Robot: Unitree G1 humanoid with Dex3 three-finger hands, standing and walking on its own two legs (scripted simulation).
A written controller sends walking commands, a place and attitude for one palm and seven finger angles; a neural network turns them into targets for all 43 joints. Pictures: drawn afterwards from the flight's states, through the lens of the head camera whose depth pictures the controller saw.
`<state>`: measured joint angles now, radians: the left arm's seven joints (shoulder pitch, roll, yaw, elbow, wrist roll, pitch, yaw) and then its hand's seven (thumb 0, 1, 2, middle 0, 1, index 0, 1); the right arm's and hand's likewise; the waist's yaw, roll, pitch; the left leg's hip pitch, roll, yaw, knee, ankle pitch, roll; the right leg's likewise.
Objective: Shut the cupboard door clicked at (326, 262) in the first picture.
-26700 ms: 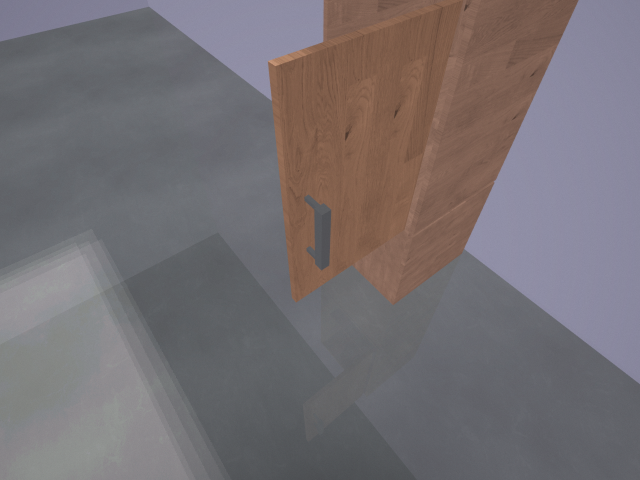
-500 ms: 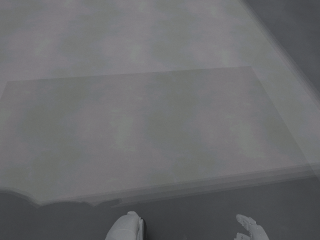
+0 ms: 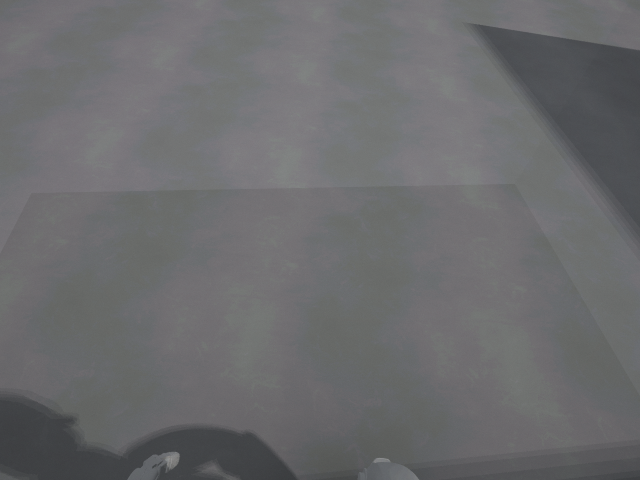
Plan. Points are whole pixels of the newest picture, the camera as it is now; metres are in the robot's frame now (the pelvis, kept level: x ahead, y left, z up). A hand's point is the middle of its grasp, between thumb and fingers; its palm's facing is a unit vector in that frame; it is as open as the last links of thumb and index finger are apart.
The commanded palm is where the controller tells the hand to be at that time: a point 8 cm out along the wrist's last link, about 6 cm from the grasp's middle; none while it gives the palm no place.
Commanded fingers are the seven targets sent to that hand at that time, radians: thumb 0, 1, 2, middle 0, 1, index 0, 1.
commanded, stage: turn to face it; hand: left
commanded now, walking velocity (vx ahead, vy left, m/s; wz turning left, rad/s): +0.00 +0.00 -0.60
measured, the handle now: out of the picture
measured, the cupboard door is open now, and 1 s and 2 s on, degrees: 60 60 60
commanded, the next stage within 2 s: none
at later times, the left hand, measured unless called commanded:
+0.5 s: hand (175, 446) +0.19 +0.22 -0.19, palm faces -0.18 -0.96 -0.22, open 7.3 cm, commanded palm none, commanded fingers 0.00 0.90 0.90 -0.20 -0.30 -0.20 -0.30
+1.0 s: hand (258, 353) +0.32 +0.11 -0.15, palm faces -0.55 -0.78 -0.29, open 7.3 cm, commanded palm none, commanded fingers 0.00 0.90 0.90 -0.20 -0.30 -0.20 -0.30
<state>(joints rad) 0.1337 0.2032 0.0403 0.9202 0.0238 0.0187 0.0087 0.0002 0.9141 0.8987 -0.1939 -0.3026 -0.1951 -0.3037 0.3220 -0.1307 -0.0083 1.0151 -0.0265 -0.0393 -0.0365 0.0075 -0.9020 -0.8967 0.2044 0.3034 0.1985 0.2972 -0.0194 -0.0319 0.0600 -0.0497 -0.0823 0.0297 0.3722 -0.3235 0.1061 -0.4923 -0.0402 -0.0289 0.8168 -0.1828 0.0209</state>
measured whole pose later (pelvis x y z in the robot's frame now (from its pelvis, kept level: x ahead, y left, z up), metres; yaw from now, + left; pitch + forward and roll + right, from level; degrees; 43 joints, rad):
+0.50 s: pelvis +0.10 +0.03 -0.01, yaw -16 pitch +1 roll -1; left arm 0.26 0.23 0.09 0.93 0.02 0.05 0.00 0.00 0.91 0.90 -0.20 -0.30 -0.20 -0.30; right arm 0.11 -0.20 -0.04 0.89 -0.01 -0.01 -0.03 0.01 -0.91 -0.90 0.20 0.30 0.20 0.30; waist 0.04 -0.03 0.06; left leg -0.34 0.04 -0.01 0.58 -0.22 -0.03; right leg -0.31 0.05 0.14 0.66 -0.40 0.02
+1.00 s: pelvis +0.11 +0.00 -0.01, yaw -34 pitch +0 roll +0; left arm 0.15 0.22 0.05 0.84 0.02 0.04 -0.01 0.00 0.91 0.90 -0.20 -0.30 -0.20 -0.30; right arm 0.22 -0.29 -0.06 0.93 -0.02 0.07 -0.03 0.01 -0.91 -0.90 0.20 0.30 0.20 0.30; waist -0.02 0.06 0.09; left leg -0.45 0.10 0.06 1.11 -0.49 -0.07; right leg -0.28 0.00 -0.04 0.60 -0.32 -0.03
